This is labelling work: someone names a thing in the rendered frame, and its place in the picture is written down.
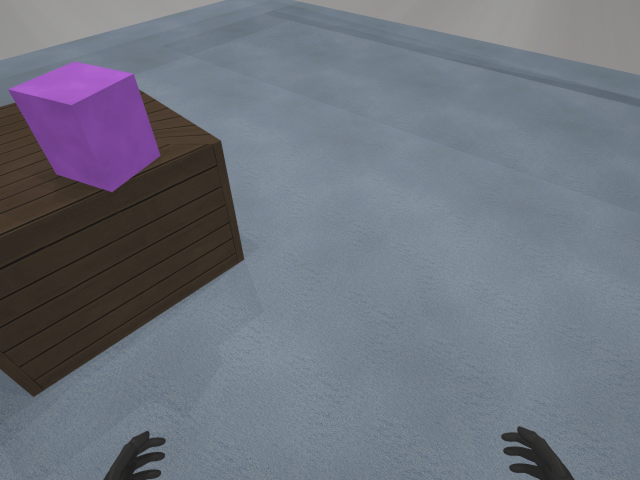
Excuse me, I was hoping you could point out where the carton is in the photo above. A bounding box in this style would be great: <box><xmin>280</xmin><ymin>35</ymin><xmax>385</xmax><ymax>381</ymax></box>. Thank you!
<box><xmin>8</xmin><ymin>62</ymin><xmax>161</xmax><ymax>192</ymax></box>

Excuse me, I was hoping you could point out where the robot left hand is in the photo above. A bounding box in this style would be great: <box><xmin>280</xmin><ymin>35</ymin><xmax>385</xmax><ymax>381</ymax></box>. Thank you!
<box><xmin>104</xmin><ymin>431</ymin><xmax>166</xmax><ymax>480</ymax></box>

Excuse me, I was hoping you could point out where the robot right hand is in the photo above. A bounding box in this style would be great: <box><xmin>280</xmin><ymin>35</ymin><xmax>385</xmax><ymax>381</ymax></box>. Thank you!
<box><xmin>501</xmin><ymin>426</ymin><xmax>574</xmax><ymax>480</ymax></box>

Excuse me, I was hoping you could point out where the pedestal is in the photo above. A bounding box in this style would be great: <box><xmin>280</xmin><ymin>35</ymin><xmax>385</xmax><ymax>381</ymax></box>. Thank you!
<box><xmin>0</xmin><ymin>90</ymin><xmax>244</xmax><ymax>397</ymax></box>

